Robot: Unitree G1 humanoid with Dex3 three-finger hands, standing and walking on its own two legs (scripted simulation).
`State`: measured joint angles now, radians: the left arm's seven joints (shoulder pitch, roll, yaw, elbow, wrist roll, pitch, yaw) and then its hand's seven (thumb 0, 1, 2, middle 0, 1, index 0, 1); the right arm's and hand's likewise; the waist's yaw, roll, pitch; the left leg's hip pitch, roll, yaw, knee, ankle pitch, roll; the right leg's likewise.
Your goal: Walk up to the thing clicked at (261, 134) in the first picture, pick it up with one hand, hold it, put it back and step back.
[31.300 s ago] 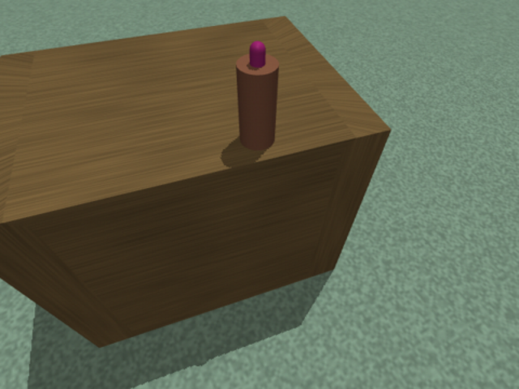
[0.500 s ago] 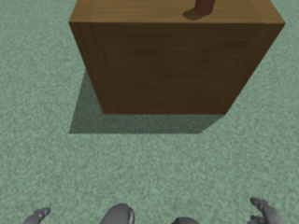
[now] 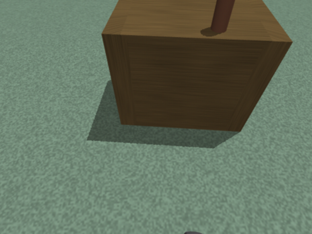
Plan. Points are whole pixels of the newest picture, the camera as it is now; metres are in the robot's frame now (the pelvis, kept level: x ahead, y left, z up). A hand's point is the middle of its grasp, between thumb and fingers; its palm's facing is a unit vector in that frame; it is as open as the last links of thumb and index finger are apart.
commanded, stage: step back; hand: right
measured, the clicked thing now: (224, 5) +1.08 -0.28 +0.10
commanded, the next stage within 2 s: stand in 0.72 s
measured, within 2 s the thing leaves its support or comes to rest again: neither
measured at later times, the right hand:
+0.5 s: hand out of the picture +0.11 -0.24 -0.15, palm faces -0.03 +0.94 -0.35, open 7.4 cm
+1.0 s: hand out of the picture +0.14 -0.24 -0.13, palm faces +0.01 +0.94 -0.34, open 7.4 cm
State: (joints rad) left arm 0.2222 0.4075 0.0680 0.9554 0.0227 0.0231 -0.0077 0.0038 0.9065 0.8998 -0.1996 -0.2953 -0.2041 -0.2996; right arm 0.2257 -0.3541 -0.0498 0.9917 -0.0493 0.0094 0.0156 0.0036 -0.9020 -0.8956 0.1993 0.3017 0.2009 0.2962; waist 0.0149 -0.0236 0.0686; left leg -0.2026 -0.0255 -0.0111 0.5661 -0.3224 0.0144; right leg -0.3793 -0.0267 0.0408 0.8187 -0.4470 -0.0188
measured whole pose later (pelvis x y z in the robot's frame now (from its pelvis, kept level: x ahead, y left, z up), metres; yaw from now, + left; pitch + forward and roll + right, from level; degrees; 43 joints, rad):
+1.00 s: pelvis +0.04 +0.01 +0.02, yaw -1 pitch -2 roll +0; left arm 0.05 0.34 0.00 1.12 0.01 -0.02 0.00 0.00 0.91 0.90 -0.20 -0.30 -0.20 -0.30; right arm 0.05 -0.34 -0.02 1.11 -0.01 -0.01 0.01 0.00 -0.90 -0.90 0.20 0.30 0.20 0.30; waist 0.00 0.00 0.08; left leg -0.10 0.01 0.02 0.35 -0.21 0.00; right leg -0.11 -0.02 0.02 0.35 -0.20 0.03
